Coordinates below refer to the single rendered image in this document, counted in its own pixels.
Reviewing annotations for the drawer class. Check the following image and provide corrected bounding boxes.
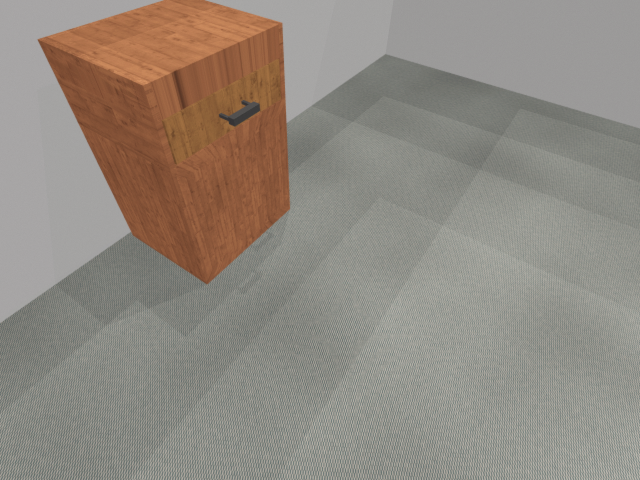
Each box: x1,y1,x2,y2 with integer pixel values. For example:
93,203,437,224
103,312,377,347
162,59,281,165

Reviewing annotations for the cabinet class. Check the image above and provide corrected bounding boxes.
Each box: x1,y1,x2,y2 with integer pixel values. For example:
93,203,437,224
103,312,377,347
37,0,290,284

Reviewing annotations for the handle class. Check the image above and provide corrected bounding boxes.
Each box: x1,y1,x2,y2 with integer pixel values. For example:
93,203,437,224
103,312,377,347
219,100,260,126

